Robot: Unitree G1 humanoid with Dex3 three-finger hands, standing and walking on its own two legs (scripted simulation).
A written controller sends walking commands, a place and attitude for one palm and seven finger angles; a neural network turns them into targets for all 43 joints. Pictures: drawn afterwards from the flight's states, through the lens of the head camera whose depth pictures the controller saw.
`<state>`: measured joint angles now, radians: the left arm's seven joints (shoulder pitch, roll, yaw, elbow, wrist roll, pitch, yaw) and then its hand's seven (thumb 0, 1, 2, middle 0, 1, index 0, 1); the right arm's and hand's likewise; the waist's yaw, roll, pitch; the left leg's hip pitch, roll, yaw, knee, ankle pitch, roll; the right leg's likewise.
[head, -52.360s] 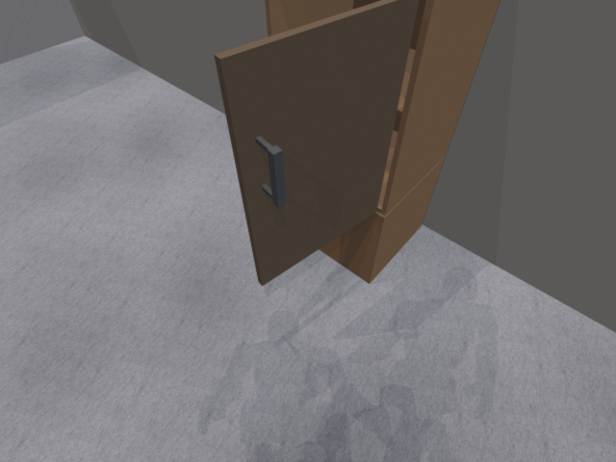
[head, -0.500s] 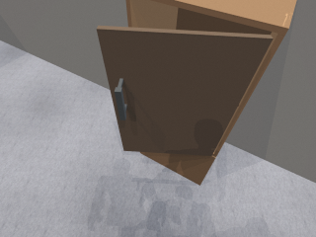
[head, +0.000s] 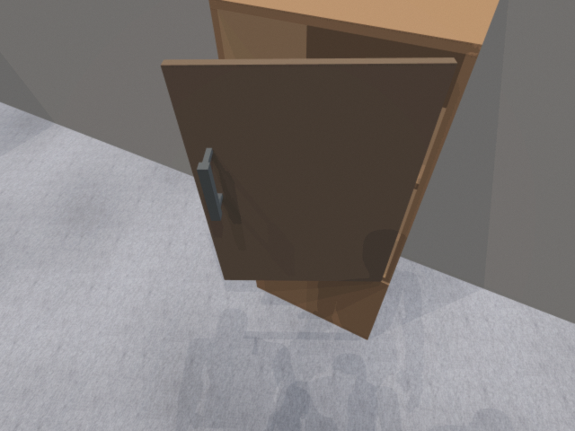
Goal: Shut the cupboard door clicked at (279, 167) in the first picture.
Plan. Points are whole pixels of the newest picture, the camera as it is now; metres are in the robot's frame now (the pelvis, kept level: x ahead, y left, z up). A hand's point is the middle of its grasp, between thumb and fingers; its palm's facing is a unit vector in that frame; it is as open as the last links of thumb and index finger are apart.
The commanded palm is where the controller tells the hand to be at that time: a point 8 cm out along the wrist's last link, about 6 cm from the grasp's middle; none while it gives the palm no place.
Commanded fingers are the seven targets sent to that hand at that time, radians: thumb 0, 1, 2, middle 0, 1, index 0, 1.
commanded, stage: look again from close up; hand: left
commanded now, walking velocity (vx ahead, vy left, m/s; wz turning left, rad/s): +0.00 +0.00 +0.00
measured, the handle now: (212, 185) +0.51 +0.16 +0.04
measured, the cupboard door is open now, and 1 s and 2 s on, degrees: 27 27 27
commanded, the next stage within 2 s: shuffle to correct the standing spot in 0.28 s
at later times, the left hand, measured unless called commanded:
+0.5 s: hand out of the picture +0.04 +0.17 -0.17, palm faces -0.01 -0.98 -0.21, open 7.4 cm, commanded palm none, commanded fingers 0.00 0.90 0.90 -0.20 -0.30 -0.20 -0.30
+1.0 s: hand out of the picture +0.08 +0.16 -0.18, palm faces +0.00 -0.97 -0.24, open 7.4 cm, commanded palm none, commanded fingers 0.00 0.90 0.90 -0.20 -0.30 -0.20 -0.30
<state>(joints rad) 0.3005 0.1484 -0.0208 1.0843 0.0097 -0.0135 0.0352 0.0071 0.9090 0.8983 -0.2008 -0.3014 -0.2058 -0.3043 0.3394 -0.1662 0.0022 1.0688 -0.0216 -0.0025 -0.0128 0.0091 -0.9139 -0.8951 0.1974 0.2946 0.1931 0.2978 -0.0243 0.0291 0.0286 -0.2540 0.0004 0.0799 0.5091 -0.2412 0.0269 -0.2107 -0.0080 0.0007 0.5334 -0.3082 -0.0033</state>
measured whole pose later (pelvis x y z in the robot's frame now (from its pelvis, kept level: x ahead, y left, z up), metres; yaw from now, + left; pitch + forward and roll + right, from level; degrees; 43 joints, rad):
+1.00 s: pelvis +0.05 -0.02 +0.00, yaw -2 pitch +1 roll +1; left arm 0.25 0.18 0.02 1.02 0.01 0.00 0.05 0.00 0.90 0.90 -0.20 -0.30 -0.21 -0.30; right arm 0.19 -0.16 -0.03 1.04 -0.01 0.00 -0.04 0.01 -0.92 -0.89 0.20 0.29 0.19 0.30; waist 0.01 -0.03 0.05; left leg -0.22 0.03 0.11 0.53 -0.33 -0.01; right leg -0.19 0.02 0.02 0.56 -0.40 -0.04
